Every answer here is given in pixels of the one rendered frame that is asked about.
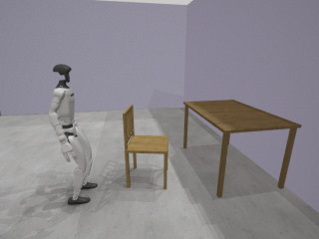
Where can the table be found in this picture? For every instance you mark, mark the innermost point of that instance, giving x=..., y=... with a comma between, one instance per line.
x=231, y=116

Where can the robot left forearm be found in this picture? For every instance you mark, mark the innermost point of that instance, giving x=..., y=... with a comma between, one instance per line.
x=74, y=123

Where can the robot right forearm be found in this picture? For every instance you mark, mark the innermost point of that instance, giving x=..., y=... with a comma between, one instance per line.
x=56, y=124

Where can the right robot shin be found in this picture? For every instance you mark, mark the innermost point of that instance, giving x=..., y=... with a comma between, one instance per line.
x=78, y=181

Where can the right robot hand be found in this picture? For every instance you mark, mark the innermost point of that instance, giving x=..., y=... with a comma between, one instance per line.
x=65, y=148

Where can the chair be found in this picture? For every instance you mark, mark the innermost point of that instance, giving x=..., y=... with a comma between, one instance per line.
x=151, y=144

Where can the robot left thigh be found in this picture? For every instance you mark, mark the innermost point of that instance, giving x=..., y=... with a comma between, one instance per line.
x=84, y=142

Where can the right robot upper arm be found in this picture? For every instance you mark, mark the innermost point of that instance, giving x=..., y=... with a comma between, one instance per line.
x=58, y=96

